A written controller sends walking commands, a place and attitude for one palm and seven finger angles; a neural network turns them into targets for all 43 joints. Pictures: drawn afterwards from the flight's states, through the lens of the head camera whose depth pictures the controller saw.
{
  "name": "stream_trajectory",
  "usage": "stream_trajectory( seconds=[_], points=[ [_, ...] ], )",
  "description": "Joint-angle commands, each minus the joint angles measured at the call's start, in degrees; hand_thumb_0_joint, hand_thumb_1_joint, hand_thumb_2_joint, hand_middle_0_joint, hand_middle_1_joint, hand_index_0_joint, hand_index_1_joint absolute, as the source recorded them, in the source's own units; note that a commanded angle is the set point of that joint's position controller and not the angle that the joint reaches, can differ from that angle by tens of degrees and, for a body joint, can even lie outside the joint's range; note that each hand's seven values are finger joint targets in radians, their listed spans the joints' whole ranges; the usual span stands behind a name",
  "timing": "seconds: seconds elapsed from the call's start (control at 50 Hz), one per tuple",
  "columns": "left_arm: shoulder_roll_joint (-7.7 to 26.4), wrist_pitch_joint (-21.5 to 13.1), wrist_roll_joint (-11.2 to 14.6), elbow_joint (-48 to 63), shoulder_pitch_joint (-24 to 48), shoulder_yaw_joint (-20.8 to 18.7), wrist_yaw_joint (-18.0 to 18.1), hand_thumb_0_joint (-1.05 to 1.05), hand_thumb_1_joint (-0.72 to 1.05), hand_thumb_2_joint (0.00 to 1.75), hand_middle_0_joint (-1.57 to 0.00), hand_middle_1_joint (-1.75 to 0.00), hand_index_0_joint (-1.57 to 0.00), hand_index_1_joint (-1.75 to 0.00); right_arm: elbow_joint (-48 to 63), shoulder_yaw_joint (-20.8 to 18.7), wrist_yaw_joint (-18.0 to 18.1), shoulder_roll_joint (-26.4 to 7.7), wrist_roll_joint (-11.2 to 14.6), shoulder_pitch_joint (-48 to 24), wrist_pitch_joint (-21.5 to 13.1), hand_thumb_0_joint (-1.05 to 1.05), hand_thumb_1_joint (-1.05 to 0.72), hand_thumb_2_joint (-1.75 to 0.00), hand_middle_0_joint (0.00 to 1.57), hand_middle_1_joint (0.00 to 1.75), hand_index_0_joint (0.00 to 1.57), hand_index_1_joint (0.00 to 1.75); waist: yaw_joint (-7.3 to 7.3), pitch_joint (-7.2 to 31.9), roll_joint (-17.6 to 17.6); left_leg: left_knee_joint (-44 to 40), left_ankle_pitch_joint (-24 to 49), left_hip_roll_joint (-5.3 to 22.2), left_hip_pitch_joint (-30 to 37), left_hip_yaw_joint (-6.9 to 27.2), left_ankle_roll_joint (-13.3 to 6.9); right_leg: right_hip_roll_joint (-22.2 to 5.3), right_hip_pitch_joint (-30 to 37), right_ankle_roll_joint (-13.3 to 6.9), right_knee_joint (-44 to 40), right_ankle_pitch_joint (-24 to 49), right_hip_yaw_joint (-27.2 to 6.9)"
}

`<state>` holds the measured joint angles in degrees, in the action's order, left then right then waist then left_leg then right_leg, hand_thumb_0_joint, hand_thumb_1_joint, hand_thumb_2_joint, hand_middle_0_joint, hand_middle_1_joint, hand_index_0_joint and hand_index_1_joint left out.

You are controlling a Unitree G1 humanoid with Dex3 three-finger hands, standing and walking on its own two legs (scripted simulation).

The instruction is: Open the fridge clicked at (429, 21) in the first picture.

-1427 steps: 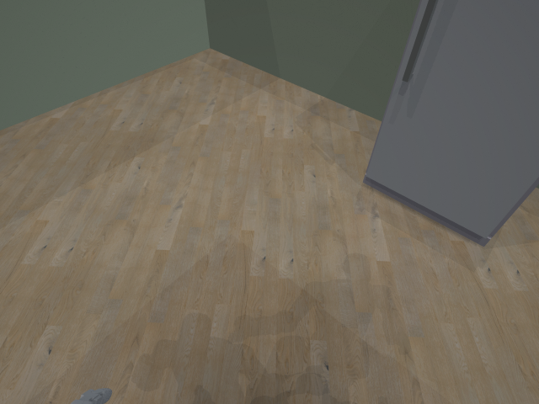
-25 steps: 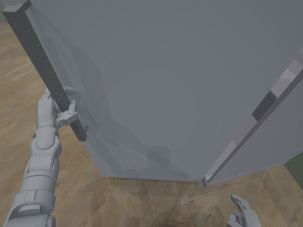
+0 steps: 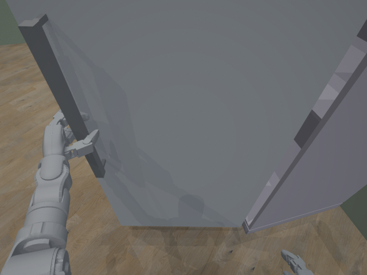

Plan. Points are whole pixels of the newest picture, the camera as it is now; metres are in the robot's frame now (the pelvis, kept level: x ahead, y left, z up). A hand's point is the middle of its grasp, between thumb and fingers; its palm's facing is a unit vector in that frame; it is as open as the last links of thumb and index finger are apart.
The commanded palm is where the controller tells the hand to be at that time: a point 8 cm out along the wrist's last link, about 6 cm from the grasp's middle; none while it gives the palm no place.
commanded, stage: loosen the grip on the handle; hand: left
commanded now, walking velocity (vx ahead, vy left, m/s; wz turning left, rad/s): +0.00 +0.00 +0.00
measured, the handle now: (79, 117) +0.44 +0.26 +0.11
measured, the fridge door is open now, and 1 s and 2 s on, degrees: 74 72 72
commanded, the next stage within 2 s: slip the hand off the handle in 0.40 s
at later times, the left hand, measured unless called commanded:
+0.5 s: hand (84, 143) +0.39 +0.25 +0.07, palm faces +0.26 -0.95 -0.19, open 13.8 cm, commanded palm +0.35 +0.31 +0.08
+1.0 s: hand (48, 151) +0.37 +0.32 +0.06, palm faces +0.31 -0.93 -0.19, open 14.7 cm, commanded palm +0.34 +0.37 +0.08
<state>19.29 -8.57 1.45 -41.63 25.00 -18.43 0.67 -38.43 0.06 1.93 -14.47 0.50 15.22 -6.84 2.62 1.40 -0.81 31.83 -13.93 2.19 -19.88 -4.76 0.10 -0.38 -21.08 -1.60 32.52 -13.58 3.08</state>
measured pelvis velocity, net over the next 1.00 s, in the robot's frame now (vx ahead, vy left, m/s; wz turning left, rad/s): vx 0.03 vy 0.03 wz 0.01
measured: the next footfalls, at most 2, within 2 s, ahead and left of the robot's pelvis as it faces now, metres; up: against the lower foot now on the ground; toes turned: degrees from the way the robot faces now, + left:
none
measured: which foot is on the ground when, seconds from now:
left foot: down 0.00-1.00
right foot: down 0.00-1.00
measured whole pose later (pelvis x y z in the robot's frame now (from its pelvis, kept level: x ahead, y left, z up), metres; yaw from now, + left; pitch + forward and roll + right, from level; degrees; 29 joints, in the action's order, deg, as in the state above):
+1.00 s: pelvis +0.03 +0.03 -0.02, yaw +0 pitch +8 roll -2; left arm 24.4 -10.6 5.6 -31.7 14.9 -21.6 -6.6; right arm -37.2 1.0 4.1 -15.1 1.3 16.4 -5.7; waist -0.5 4.9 0.4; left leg 43.4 -22.1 0.2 -29.2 -1.0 -1.9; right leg -0.6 -28.0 0.2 39.9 -19.6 3.6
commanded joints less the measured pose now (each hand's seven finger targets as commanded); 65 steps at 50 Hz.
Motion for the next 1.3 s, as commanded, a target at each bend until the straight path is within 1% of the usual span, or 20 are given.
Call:
stream_trajectory(
  seconds=[0.0, 0.04, 0.08, 0.12, 0.18, 0.2, 0.26, 0.3, 0.36, 0.46, 0.54, 0.58, 0.62, 0.72, 0.84, 0.94, 1.04, 1.14, 1.22, 1.28],
  points=[
    [15.65, -8.08, -2.80, 11.09, 20.18, -0.65, 3.07, 0.00, -0.31, 0.32, -0.45, -1.40, -0.45, -1.40, 8.08, -2.70, 0.44, -8.87, 0.32, -2.49, -2.14, 0.00, -0.90, -0.90, 0.20, 0.30, 0.20, 0.30, -1.24, 9.23, -1.00, -2.56, -7.18, -1.86, -1.62, 2.64, -2.06, -0.43, -2.47, 0.80, -4.53, -8.52, -1.78],
    [18.67, -9.18, -1.90, 11.61, 21.30, -3.04, 3.92, 0.00, -0.55, 0.20, -0.42, -1.37, -0.42, -1.37, 8.70, -2.63, 1.10, -9.24, 0.64, -3.08, -2.23, 0.00, -0.90, -0.90, 0.20, 0.30, 0.20, 0.30, -1.87, 9.74, -2.31, -2.09, -11.09, -2.41, -3.65, 2.07, -2.28, -1.01, -1.30, 0.98, -6.16, -14.80, -3.73],
    [17.97, -9.23, -0.30, 10.15, 23.20, -1.76, 3.39, 0.00, -0.55, 0.20, -0.40, -1.33, -0.40, -1.33, 8.60, -2.31, 1.88, -9.09, 1.02, -3.02, -2.56, 0.00, -0.90, -0.90, 0.20, 0.30, 0.20, 0.30, -1.30, 10.68, -3.97, -1.06, -11.84, -3.02, -4.83, 1.20, -2.44, -1.22, -0.73, 1.42, -7.40, -18.37, -5.47],
    [16.92, -9.19, 0.45, 9.76, 25.73, 0.17, 2.72, 0.00, -0.55, 0.20, -0.37, -1.30, -0.37, -1.30, 8.04, -1.98, 2.34, -9.07, 1.27, -2.76, -2.85, 0.00, -0.90, -0.90, 0.20, 0.30, 0.20, 0.30, -0.91, 10.62, -1.86, -0.48, -12.35, -3.30, -5.37, 1.27, -2.27, -1.35, -1.39, 1.40, -7.53, -19.57, -6.16],
    [17.62, -9.55, 0.15, 9.76, 28.58, 0.76, 2.51, 0.00, -0.55, 0.20, -0.33, -1.25, -0.33, -1.25, 6.96, -1.98, 2.63, -9.36, 1.26, -1.48, -3.33, 0.00, -0.90, -0.90, 0.20, 0.30, 0.20, 0.30, -0.50, 13.19, 1.67, -0.16, -13.49, -3.25, -4.44, 3.00, -2.34, -0.75, -2.17, 1.00, -5.67, -17.03, -5.30],
    [22.99, -9.62, -0.04, 8.22, 20.43, -5.47, 2.43, 0.00, -0.55, 0.20, -0.32, -1.23, -0.32, -1.23, 7.11, -2.48, 2.68, -9.61, 0.98, -1.03, -3.19, 0.00, -0.90, -0.90, 0.20, 0.30, 0.20, 0.30, -3.41, 14.66, 1.89, -0.12, -12.16, -3.35, -5.82, 3.14, -2.29, -0.74, 0.42, 0.61, -5.01, -16.46, -5.49],
    [17.12, -10.33, 0.77, 13.43, 22.86, -0.08, 1.96, 0.00, -0.55, 0.20, -0.28, -1.18, -0.28, -1.18, 8.02, -1.78, 2.56, -9.05, 0.95, -1.95, -3.31, 0.00, -0.90, -0.90, 0.20, 0.30, 0.20, 0.30, -1.47, 14.57, 5.92, -0.12, -10.69, -3.01, -3.84, 4.00, -2.46, -0.28, -1.38, 0.49, -3.43, -11.99, -4.09],
    [15.05, -9.81, 1.89, 12.82, 20.96, 0.61, 2.19, 0.00, -0.55, 0.20, -0.25, -1.15, -0.25, -1.15, 7.54, -1.91, 2.54, -9.29, 0.82, -1.20, -3.61, 0.00, -0.90, -0.90, 0.20, 0.30, 0.20, 0.30, -1.22, 13.73, 4.00, 0.21, -9.87, -2.65, -3.68, 4.60, -2.33, 0.02, -2.35, 0.55, -2.87, -9.92, -3.38],
    [16.82, -8.70, 2.42, 12.69, 21.43, -1.11, 2.87, 0.00, -0.55, 0.20, -0.25, -1.15, -0.25, -1.15, 7.00, -1.90, 2.92, -9.79, 0.76, -0.30, -3.32, 0.00, -0.90, -0.90, 0.20, 0.30, 0.20, 0.30, -0.41, 13.68, -0.50, 1.10, -6.42, -2.50, -4.53, 4.49, -2.56, -0.05, -1.40, 1.12, -3.01, -7.51, -3.45],
    [15.76, -7.14, 1.29, 14.97, 19.08, -1.25, 3.29, 0.00, -0.55, 0.20, -0.25, -1.15, -0.25, -1.15, 6.78, -2.07, 2.69, -9.19, 0.54, 1.04, -2.75, 0.00, -0.90, -0.90, 0.20, 0.30, 0.20, 0.30, -1.78, 17.85, 3.04, 2.15, 3.61, -2.29, -0.79, 5.41, -1.90, 0.47, -0.53, 0.37, 0.72, 3.46, -1.54],
    [20.79, -5.68, 1.26, 14.97, 11.63, -7.14, 2.75, 0.00, -0.55, 0.20, -0.25, -1.15, -0.25, -1.15, 7.85, -1.87, 2.70, -9.03, 0.26, 1.05, -1.27, 0.00, -0.90, -0.90, 0.20, 0.30, 0.20, 0.30, -4.08, 18.82, 1.51, 3.07, 9.32, -2.36, -2.47, 4.69, -1.74, 0.47, 2.99, 0.28, 2.08, 9.36, -1.51],
    [18.00, -5.84, 1.39, 18.77, 10.19, -5.01, 1.68, 0.00, -0.55, 0.20, -0.25, -1.15, -0.25, -1.15, 8.99, -1.88, 2.30, -8.38, 0.39, 0.92, -1.15, 0.00, -0.90, -0.90, 0.20, 0.30, 0.20, 0.30, -4.13, 20.24, 4.07, 3.45, 12.69, -2.15, -0.52, 4.59, -1.40, 0.67, 2.72, 0.19, 2.96, 11.47, -1.12],
    [18.88, -6.63, 1.45, 21.39, 10.17, -5.64, 0.71, 0.00, -0.55, 0.20, -0.25, -1.15, -0.25, -1.15, 8.95, -2.21, 2.29, -8.46, 0.35, 0.92, -1.11, 0.00, -0.90, -0.90, 0.20, 0.30, 0.20, 0.30, -3.62, 20.77, 4.81, 4.20, 15.46, -1.66, 1.10, 4.81, -1.28, 1.06, 1.83, 0.16, 3.36, 12.54, -1.13],
    [16.87, -7.29, 3.62, 22.52, 10.65, -3.92, -3.20, 0.00, -0.55, 0.20, -0.25, -1.15, -0.25, -1.15, 8.16, -2.54, 2.58, -9.06, 0.71, 1.26, -1.11, 0.00, -0.90, -0.90, 0.20, 0.30, 0.20, 0.30, -1.58, 18.16, 4.74, 5.14, 15.27, -1.31, 2.09, 5.72, -0.93, 1.59, -1.67, 0.23, 3.16, 10.87, -0.87],
    [17.53, -6.23, 4.83, 24.05, 8.55, -4.28, -6.38, 0.00, -0.55, 0.20, -0.25, -1.15, -0.25, -1.15, 7.71, -2.74, 2.95, -9.25, 0.83, 1.77, -1.27, 0.00, -0.90, -0.90, 0.20, 0.30, 0.20, 0.30, -2.18, 18.46, 7.35, 6.05, 19.55, -1.20, 3.74, 6.85, -0.11, 1.72, -3.19, -0.08, 3.76, 10.83, -0.34],
    [23.15, -6.31, 5.01, 22.55, 8.87, -9.34, -6.66, 0.00, -0.55, 0.20, -0.25, -1.15, -0.25, -1.15, 7.58, -2.53, 3.33, -9.69, 0.82, 1.63, -0.97, 0.00, -0.90, -0.90, 0.20, 0.30, 0.20, 0.30, -2.66, 17.45, 5.00, 5.79, 15.32, -1.53, 0.48, 7.36, -0.03, 1.84, -2.75, -0.27, 4.10, 8.85, -0.16],
    [26.77, -6.78, 4.78, 19.85, 7.50, -12.55, -7.85, 0.00, -0.55, 0.20, -0.25, -1.15, -0.25, -1.15, 8.02, -2.27, 3.46, -9.69, 0.74, 1.71, -0.60, 0.00, -0.90, -0.90, 0.20, 0.30, 0.20, 0.30, -3.47, 18.17, 6.59, 6.22, 14.33, -1.87, -1.13, 6.87, -0.38, 1.78, -2.13, -0.32, 4.63, 8.66, -0.49],
    [20.47, -6.66, 6.53, 24.09, 0.06, -7.87, -10.84, 0.00, -0.55, 0.20, -0.25, -1.15, -0.25, -1.15, 9.93, -2.64, 2.83, -9.16, 0.94, 1.69, -1.28, 0.00, -0.90, -0.90, 0.20, 0.30, 0.20, 0.30, -4.17, 22.03, 9.84, 6.93, 19.83, -1.35, 2.81, 7.13, 0.17, 2.08, -2.29, -0.28, 4.99, 9.66, -0.12],
    [18.80, -5.78, 8.90, 28.41, -6.93, -8.37, -10.83, 0.00, -0.55, 0.20, -0.25, -1.15, -0.25, -1.15, 10.87, -2.87, 2.18, -9.28, 1.24, 0.56, -1.91, 0.00, -0.90, -0.90, 0.20, 0.30, 0.20, 0.30, -4.22, 18.20, 5.71, 6.31, 16.17, -1.22, 0.67, 7.43, 0.12, 2.28, -3.34, 0.16, 4.59, 7.99, 0.52],
    [21.16, -5.08, 9.70, 29.70, -11.58, -12.77, -8.97, 0.00, -0.55, 0.20, -0.25, -1.15, -0.25, -1.15, 11.57, -2.64, 2.25, -9.22, 1.28, -0.59, -2.15, 0.00, -0.90, -0.90, 0.20, 0.30, 0.20, 0.30, -5.43, 14.95, 2.46, 5.00, 10.56, -1.82, -3.46, 7.13, -0.40, 2.07, -1.88, 0.05, 4.31, 6.17, 0.60]
  ],
)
